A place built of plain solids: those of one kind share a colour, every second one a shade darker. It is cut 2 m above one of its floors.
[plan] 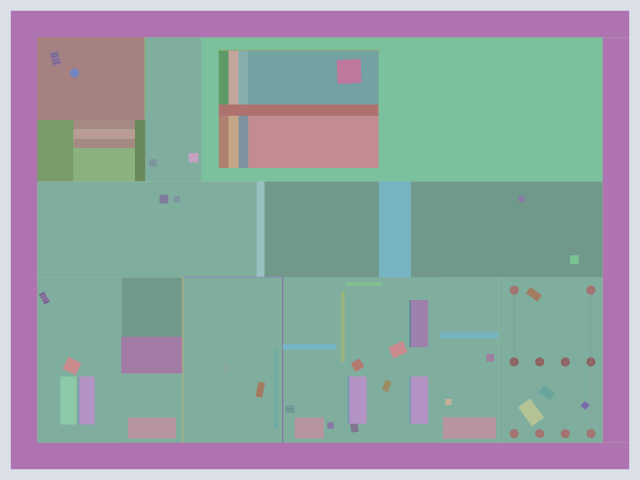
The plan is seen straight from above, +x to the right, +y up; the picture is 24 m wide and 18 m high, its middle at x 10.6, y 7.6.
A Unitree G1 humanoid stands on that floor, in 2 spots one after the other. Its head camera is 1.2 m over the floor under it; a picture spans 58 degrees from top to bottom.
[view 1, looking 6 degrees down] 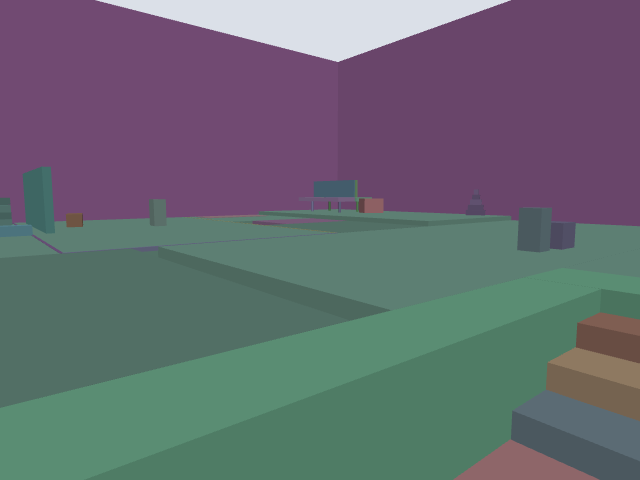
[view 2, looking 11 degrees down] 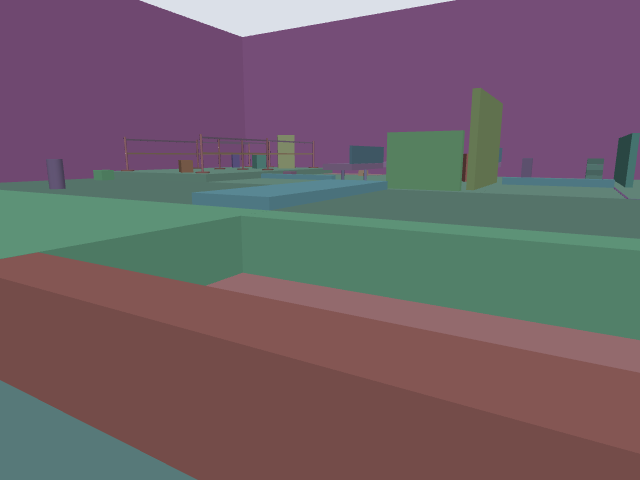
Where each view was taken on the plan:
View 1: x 9.91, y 11.28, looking -129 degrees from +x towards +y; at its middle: floor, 5.75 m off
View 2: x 9.91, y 13.69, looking -60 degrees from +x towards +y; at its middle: floor_rim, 3.99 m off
